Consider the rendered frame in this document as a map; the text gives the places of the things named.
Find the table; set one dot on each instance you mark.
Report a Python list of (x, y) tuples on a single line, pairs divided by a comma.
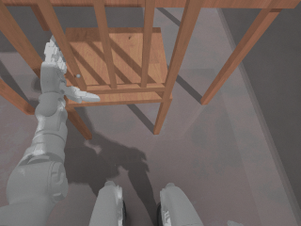
[(269, 11)]

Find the left robot hand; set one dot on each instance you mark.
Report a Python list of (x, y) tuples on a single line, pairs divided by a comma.
[(52, 72)]

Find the robot right shin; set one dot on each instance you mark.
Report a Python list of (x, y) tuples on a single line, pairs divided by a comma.
[(165, 217)]

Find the left robot upper arm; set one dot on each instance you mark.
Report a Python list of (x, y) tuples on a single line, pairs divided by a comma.
[(33, 192)]

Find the chair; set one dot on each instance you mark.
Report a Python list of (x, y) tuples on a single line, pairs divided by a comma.
[(122, 65)]

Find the robot left thigh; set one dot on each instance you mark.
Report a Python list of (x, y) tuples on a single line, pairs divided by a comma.
[(106, 208)]

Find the robot left forearm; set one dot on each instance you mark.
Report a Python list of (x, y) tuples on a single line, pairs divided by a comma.
[(50, 137)]

